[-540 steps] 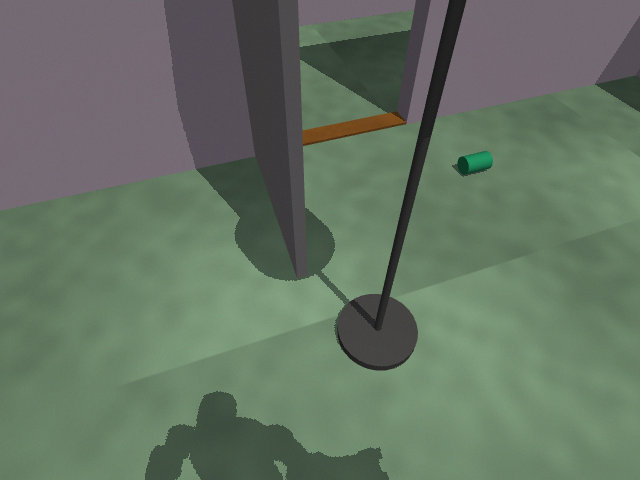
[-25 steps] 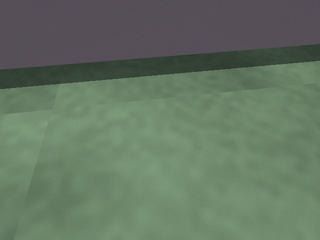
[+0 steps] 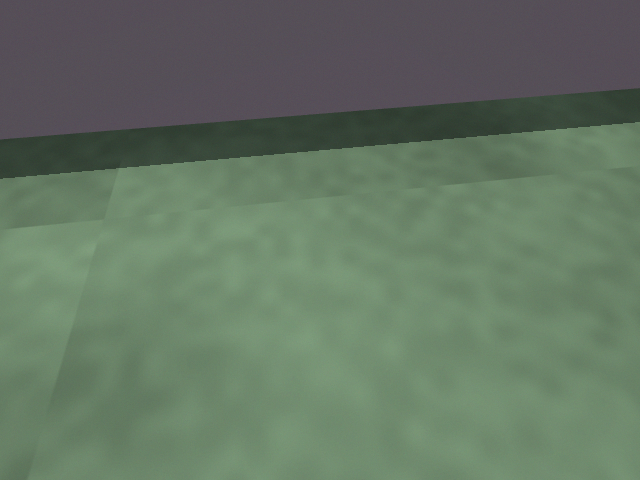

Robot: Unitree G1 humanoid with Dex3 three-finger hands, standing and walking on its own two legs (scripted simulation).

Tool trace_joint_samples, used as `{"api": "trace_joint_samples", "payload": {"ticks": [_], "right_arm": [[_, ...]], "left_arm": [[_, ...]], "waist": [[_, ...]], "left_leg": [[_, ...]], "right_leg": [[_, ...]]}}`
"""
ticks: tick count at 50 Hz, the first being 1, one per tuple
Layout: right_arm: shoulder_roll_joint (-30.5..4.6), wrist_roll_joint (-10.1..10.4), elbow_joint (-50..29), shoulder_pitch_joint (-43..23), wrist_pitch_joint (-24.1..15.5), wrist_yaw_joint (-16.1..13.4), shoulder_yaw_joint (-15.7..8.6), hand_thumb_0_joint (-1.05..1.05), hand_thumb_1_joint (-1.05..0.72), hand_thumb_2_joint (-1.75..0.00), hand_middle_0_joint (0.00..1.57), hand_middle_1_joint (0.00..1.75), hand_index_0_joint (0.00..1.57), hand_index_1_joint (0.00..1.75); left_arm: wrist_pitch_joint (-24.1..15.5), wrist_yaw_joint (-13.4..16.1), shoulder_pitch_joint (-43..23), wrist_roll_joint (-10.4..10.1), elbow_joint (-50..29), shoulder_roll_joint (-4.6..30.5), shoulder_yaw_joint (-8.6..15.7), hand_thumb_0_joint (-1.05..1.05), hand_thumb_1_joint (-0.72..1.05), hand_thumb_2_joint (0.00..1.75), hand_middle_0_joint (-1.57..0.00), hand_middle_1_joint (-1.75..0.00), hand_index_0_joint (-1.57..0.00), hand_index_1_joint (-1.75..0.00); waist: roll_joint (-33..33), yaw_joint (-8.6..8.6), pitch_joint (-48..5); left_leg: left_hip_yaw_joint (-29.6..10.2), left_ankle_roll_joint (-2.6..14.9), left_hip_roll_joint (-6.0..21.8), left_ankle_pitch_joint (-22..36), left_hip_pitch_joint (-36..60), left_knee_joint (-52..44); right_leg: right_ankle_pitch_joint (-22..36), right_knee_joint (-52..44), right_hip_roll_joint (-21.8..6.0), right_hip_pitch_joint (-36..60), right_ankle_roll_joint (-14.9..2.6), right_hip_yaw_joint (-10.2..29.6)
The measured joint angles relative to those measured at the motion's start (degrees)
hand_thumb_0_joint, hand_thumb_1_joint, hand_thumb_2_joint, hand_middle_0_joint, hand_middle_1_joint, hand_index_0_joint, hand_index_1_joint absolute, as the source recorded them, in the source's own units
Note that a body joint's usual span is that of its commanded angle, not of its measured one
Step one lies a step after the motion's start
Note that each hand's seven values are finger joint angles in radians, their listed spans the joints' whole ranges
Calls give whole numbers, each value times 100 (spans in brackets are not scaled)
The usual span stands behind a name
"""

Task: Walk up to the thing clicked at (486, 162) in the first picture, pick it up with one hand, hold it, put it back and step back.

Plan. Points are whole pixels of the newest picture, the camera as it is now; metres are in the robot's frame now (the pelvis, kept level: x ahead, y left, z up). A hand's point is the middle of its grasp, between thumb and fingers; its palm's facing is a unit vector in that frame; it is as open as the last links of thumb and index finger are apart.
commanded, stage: stand
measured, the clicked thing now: out of the picture +0.31 +1.37 -0.74
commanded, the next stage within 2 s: walk up in 0.96 s
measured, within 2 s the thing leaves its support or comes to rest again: neither
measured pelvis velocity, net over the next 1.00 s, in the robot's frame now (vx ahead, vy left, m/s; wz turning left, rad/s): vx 0.00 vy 0.00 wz -0.01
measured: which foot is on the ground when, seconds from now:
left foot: down 0.00-1.00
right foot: down 0.00-1.00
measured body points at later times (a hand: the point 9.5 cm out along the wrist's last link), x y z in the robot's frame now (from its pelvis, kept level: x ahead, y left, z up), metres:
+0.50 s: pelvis +0.00 +0.00 +0.00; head +0.01 +0.00 +0.45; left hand +0.07 +0.30 -0.13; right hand +0.07 -0.30 -0.14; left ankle -0.01 +0.14 -0.75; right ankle -0.02 -0.12 -0.75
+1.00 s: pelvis +0.00 +0.00 +0.00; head +0.01 +0.00 +0.45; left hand +0.08 +0.31 -0.13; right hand +0.08 -0.30 -0.13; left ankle -0.01 +0.14 -0.75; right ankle -0.02 -0.12 -0.75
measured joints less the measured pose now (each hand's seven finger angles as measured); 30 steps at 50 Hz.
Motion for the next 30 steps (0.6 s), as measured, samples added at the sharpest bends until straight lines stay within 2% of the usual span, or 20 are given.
{"api": "trace_joint_samples", "payload": {"ticks": [30], "right_arm": [[15,-5,-17,74,7,6,3,1,-90,-90,20,30,20,30]], "left_arm": [[-2,3,75,0,-33,16,-9,0,90,89,-20,-30,-20,-30]], "waist": [[-18,5,17]], "left_leg": [[12,11,-1,-9,3,-1]], "right_leg": [[18,-42,-2,17,11,11]]}}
